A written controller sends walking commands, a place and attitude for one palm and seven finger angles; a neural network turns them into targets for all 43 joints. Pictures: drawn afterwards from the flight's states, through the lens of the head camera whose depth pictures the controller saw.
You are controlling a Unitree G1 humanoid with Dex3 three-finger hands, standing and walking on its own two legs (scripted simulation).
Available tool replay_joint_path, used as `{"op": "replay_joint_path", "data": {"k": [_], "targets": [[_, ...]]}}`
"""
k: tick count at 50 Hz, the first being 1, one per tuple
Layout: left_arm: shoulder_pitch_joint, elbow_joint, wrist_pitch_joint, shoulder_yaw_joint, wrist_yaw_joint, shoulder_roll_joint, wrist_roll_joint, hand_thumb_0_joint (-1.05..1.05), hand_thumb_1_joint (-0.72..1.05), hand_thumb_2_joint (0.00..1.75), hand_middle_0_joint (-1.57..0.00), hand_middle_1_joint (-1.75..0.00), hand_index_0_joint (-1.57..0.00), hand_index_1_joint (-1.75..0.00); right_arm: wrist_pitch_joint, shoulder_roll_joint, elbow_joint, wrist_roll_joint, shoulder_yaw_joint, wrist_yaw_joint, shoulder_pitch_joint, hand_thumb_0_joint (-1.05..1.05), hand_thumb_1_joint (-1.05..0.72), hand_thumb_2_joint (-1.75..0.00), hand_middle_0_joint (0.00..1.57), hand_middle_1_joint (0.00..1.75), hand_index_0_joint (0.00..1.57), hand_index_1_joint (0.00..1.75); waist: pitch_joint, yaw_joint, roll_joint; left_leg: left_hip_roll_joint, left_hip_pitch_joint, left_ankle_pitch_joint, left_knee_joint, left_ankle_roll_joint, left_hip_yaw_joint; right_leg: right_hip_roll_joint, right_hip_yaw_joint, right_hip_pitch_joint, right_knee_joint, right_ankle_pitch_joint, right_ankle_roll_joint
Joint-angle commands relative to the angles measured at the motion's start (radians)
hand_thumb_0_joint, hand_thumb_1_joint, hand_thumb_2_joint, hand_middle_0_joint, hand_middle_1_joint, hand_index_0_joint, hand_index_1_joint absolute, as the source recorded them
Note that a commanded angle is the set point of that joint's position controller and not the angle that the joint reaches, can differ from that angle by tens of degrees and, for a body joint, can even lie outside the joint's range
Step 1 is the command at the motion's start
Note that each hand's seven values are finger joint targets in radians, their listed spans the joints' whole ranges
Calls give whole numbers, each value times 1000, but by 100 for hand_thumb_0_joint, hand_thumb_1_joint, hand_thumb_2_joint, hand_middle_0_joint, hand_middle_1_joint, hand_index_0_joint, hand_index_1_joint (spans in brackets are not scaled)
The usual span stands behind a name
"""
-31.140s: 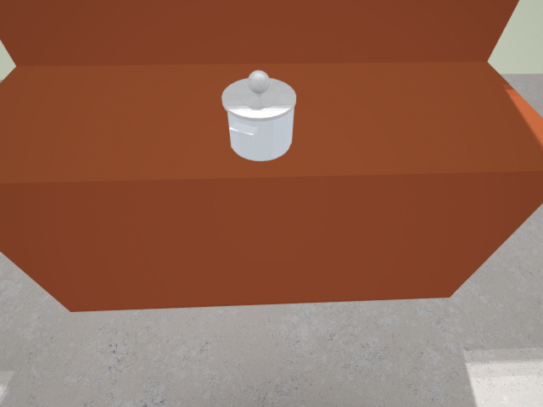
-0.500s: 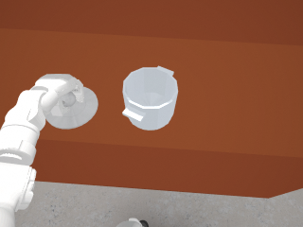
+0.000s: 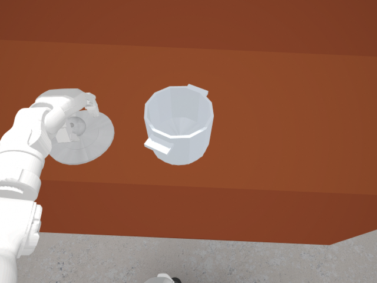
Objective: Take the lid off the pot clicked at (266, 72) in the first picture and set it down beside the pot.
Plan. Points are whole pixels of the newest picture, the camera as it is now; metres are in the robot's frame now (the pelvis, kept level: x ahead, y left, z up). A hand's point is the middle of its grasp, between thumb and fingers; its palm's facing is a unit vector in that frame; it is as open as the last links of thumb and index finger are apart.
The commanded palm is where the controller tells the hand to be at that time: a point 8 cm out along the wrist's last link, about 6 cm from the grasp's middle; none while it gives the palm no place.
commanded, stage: open the fingers wide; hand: left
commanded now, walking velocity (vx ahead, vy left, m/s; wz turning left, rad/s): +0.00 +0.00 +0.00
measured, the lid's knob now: (75, 126) +0.45 +0.26 +0.04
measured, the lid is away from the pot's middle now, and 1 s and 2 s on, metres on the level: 0.24 0.24 0.24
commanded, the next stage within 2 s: raise the empty hand in 0.32 s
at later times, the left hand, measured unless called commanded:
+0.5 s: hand (69, 125) +0.44 +0.26 +0.06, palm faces -0.40 -0.04 -0.92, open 11.0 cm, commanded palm +0.44 +0.26 +0.14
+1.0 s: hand (57, 106) +0.44 +0.26 +0.12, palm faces -0.33 -0.02 -0.94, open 11.0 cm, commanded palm +0.43 +0.26 +0.19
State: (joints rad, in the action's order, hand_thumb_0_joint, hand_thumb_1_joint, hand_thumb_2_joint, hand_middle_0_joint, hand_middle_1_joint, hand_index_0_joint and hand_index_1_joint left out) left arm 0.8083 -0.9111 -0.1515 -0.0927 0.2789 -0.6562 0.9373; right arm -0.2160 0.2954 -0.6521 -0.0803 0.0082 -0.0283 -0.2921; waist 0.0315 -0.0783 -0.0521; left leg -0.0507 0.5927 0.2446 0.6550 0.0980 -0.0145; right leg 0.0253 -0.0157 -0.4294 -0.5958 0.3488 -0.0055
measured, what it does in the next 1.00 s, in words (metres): stands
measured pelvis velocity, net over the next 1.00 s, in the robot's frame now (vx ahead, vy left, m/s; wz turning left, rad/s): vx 0.00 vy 0.00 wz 0.02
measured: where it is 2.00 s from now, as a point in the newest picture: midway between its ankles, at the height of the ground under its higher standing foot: outside the picture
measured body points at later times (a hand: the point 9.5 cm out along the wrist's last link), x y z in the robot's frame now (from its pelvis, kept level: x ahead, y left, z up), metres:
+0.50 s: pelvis +0.00 +0.00 +0.00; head +0.07 -0.01 +0.44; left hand +0.45 +0.26 +0.11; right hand +0.08 -0.27 -0.13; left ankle +0.04 +0.05 -0.72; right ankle -0.04 -0.14 -0.72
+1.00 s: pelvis +0.00 +0.00 +0.01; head +0.06 +0.00 +0.45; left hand +0.45 +0.26 +0.17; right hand +0.10 -0.26 -0.12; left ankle +0.04 +0.05 -0.72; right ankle -0.04 -0.14 -0.72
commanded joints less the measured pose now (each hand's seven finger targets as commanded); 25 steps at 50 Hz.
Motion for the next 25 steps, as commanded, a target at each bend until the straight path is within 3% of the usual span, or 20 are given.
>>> {"op": "replay_joint_path", "data": {"k": [1, 3, 5, 6, 8, 9, 12, 14, 15, 17, 20, 21, 23, 25], "targets": [[393, 167, -4, 116, -47, -280, -7, 0, -9, 80, -42, -73, -42, -73, 11, 156, 96, 4, 55, 1, -41, 0, -90, -90, 20, 30, 20, 30, 414, -3, -55, 37, -530, -310, -29, -24, 107, 40, -36, -147, 75, -216, 65], [418, 164, -1, 116, -48, -293, -10, 0, -9, 81, -42, -72, -42, -72, 9, 166, 93, 3, 55, 2, -41, 0, -90, -90, 20, 30, 20, 30, 390, -8, -33, 36, -497, -286, -30, -18, 97, 34, -32, -144, 77, -229, 66], [445, 213, 0, 146, -55, -336, -2, 0, -9, 81, -43, -71, -43, -71, 6, 162, 99, 3, 55, 2, -37, 0, -90, -90, 20, 30, 20, 30, 439, 1, -56, 36, -521, -293, -32, -18, 101, 37, -30, -117, 74, -233, 65], [445, 243, -3, 136, -55, -320, -3, 0, -9, 82, -43, -71, -43, -71, 5, 158, 104, 3, 56, 1, -35, 0, -90, -90, 20, 30, 20, 30, 471, -1, -71, 37, -554, -335, -29, -21, 107, 38, -32, -116, 71, -243, 65], [412, 236, -10, 124, -49, -292, -10, 0, -10, 82, -43, -71, -43, -71, 9, 155, 108, 6, 59, 4, -34, 0, -90, -90, 20, 30, 20, 30, 448, -4, -84, 38, -569, -387, -15, -22, 107, 35, -32, -138, 73, -257, 66], [392, 192, -3, 139, -49, -305, -12, 0, -10, 82, -43, -70, -43, -70, 3, 158, 98, 5, 57, 6, -38, 0, -90, -90, 20, 30, 20, 30, 424, -6, -46, 42, -549, -371, -17, -21, 108, 41, -38, -141, 72, -249, 62], [404, 175, 13, 81, -44, -242, -19, 0, -10, 83, -44, -69, -44, -69, -4, 157, 98, -4, 56, 9, -30, 0, -90, -90, 20, 30, 20, 30, 380, -15, -16, 41, -508, -264, -34, -18, 101, 41, -37, -158, 81, -205, 59], [436, 229, 1, 134, -43, -315, -13, 0, -10, 84, -44, -69, -44, -69, -2, 161, 105, 4, 56, 7, -28, 0, -90, -90, 20, 30, 20, 30, 436, -2, -46, 35, -535, -305, -26, -13, 101, 36, -31, -121, 77, -238, 64], [421, 237, -4, 143, -45, -323, -8, 0, -11, 84, -44, -69, -44, -69, -3, 155, 109, 1, 56, 3, -28, 0, -90, -90, 20, 30, 20, 30, 461, -2, -56, 35, -552, -345, -20, -15, 100, 36, -28, -114, 72, -254, 63], [419, 223, 0, 120, -44, -291, -12, 0, -11, 84, -44, -68, -44, -68, -5, 153, 104, -1, 54, 2, -22, 0, -90, -90, 20, 30, 20, 30, 426, -9, -48, 40, -541, -339, -22, -18, 100, 37, -33, -133, 74, -248, 61], [375, 230, -7, 139, -42, -300, -17, 0, -11, 84, -44, -68, -44, -68, -6, 149, 113, 3, 56, 8, -17, 0, -90, -90, 20, 30, 20, 30, 436, 2, -54, 37, -548, -384, -13, -17, 98, 37, -32, -119, 72, -270, 60], [327, 159, 0, 132, -42, -285, -19, 0, -11, 84, -44, -68, -44, -68, -7, 148, 114, -1, 50, 9, -19, 0, -90, -90, 20, 30, 20, 30, 390, -1, -20, 35, -507, -354, -16, -18, 95, 41, -35, -125, 72, -256, 60], [421, 273, -5, 140, -42, -318, -19, 0, -11, 84, -44, -68, -44, -68, -9, 155, 123, 5, 54, 11, 3, 0, -90, -90, 20, 30, 20, 30, 418, 3, -58, 32, -522, -340, -21, -13, 92, 26, -26, -105, 78, -270, 66], [417, 277, 4, 127, -40, -299, -17, 0, -11, 84, -44, -68, -44, -68, -13, 146, 124, 0, 53, 9, 2, 0, -90, -90, 20, 30, 20, 30, 442, 0, -59, 35, -560, -354, -23, -15, 103, 35, -32, -107, 78, -256, 61]]}}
